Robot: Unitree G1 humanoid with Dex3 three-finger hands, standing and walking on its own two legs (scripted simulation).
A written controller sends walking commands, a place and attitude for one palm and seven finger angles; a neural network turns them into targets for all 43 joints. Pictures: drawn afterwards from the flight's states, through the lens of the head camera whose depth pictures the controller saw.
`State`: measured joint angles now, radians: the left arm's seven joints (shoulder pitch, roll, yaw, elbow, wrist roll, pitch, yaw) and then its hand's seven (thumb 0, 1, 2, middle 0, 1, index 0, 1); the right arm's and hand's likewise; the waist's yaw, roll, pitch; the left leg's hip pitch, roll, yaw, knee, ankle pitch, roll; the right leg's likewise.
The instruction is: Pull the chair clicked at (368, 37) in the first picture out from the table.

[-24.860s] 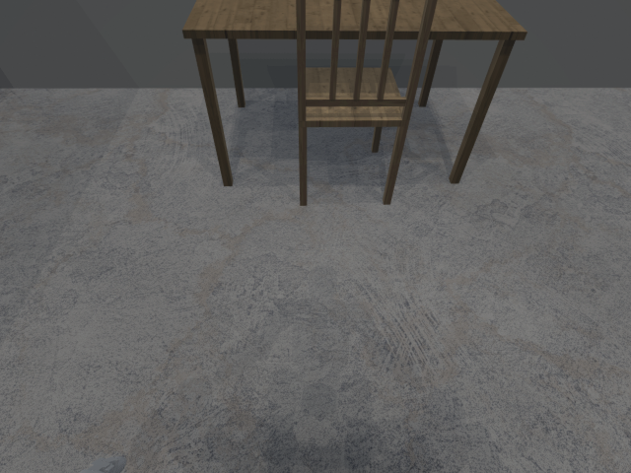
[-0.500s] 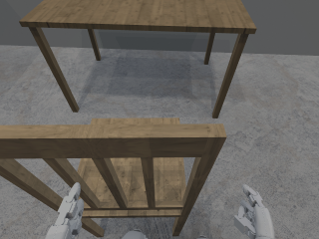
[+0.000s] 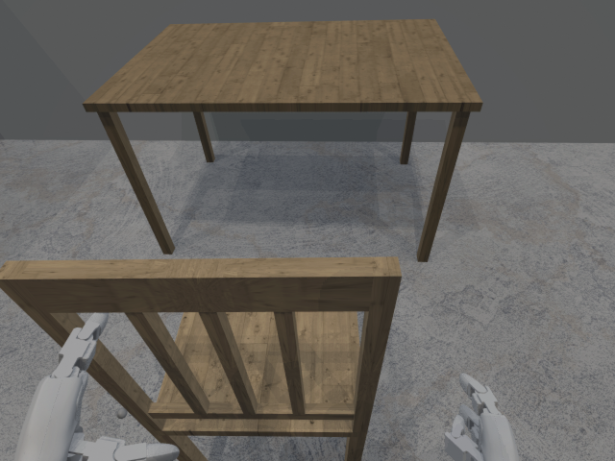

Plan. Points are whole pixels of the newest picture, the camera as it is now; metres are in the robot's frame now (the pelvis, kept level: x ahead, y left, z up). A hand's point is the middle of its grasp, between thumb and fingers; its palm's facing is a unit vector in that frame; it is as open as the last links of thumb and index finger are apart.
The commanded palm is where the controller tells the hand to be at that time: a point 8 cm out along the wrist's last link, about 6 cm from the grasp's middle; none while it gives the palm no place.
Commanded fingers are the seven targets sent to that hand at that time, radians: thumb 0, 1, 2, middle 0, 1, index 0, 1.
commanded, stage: draw the hand back to the body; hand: left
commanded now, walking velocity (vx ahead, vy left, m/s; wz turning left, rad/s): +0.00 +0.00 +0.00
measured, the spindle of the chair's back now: (234, 366) +0.26 +0.15 -0.04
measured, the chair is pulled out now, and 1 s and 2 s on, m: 0.69 0.67 0.67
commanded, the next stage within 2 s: step back with the hand held close in 0.84 s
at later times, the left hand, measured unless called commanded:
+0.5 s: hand (88, 383) +0.17 +0.26 +0.10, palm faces +0.29 -0.79 -0.54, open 7.4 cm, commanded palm +0.16 +0.30 +0.21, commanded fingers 0.00 0.90 0.90 -0.20 -0.30 -0.20 -0.30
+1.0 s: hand (94, 377) +0.18 +0.25 +0.10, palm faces +0.34 -0.78 -0.53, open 6.4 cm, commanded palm +0.17 +0.28 +0.21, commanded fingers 0.00 0.90 0.90 -0.20 -0.30 -0.20 -0.30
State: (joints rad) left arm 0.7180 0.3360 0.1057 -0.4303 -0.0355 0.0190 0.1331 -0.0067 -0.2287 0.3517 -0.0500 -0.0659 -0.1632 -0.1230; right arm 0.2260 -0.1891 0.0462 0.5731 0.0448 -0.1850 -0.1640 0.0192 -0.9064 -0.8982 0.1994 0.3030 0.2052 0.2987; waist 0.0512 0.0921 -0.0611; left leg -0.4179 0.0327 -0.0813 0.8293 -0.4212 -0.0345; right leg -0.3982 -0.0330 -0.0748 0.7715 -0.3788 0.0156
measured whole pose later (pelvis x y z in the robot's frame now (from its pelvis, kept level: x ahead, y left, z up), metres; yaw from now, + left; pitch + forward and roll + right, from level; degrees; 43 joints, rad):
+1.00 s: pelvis +0.04 -0.02 +0.03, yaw +1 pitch -4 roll +0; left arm 0.58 0.41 0.19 -0.35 -0.05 0.19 0.14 0.02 0.89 0.89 -0.21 -0.30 -0.43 -0.40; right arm 0.17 -0.24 0.06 0.67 0.03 -0.27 -0.12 0.02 -0.91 -0.90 0.20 0.30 0.21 0.30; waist 0.12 0.09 0.07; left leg -0.12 0.03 -0.09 0.52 -0.32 -0.05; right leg -0.13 -0.04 -0.09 0.54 -0.33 0.00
